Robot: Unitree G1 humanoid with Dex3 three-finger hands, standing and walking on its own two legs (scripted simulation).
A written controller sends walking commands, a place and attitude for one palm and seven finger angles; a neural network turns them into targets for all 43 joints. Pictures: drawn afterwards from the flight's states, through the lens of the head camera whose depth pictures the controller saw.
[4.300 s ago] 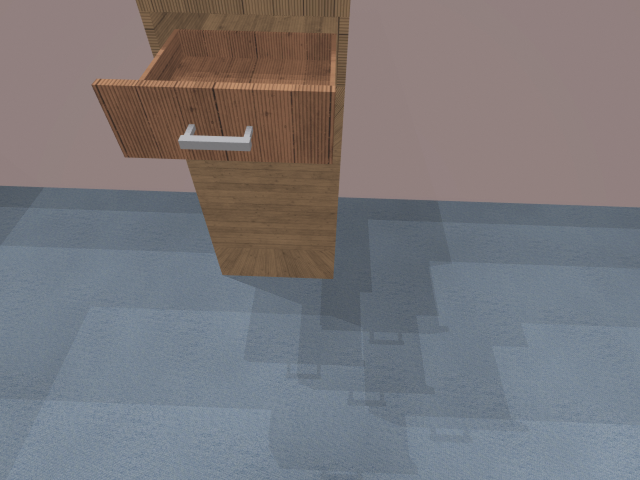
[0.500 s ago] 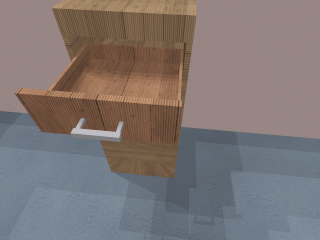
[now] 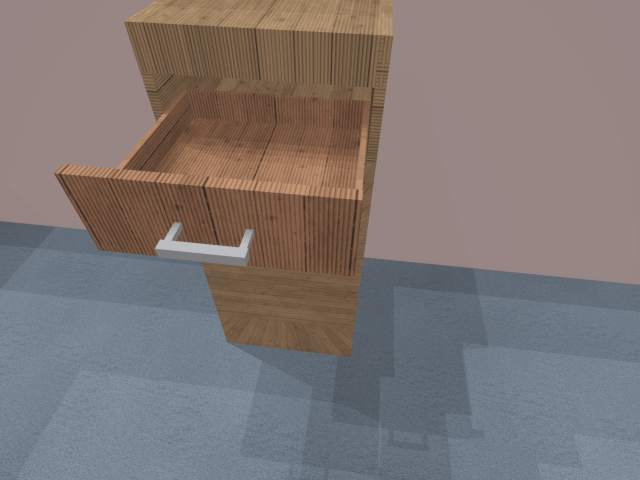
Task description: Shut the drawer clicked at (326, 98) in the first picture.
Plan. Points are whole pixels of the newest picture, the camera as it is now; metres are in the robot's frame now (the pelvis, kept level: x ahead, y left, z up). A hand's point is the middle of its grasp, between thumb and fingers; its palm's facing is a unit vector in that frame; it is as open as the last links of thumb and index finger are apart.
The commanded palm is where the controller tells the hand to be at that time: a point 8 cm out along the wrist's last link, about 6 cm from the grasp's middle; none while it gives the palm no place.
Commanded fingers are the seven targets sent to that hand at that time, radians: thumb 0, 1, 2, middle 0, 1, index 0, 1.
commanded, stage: come to a stop and stand still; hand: left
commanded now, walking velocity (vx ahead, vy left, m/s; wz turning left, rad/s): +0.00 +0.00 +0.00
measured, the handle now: (207, 242) +0.37 +0.18 +0.11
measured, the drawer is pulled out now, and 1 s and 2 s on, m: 0.30 0.30 0.30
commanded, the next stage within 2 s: look again from close up in 0.40 s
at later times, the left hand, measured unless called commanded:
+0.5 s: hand out of the picture +0.02 +0.17 -0.16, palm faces -0.05 -0.98 -0.20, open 7.3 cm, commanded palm none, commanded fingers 0.00 0.90 0.90 -0.20 -0.30 -0.20 -0.30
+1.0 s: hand out of the picture -0.02 +0.13 -0.16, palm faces -0.02 -0.99 -0.14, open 7.4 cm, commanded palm none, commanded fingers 0.00 0.90 0.90 -0.20 -0.30 -0.20 -0.30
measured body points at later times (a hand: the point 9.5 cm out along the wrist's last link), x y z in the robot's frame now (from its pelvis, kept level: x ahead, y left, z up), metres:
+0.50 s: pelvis -0.02 +0.00 +0.01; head -0.01 +0.00 +0.46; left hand +0.02 +0.23 -0.14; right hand -0.04 -0.21 -0.15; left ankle +0.01 +0.09 -0.73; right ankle +0.01 -0.13 -0.73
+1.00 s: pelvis -0.01 -0.02 +0.02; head +0.00 -0.01 +0.46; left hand -0.01 +0.19 -0.15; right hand -0.02 -0.24 -0.14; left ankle +0.01 +0.09 -0.73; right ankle +0.01 -0.13 -0.73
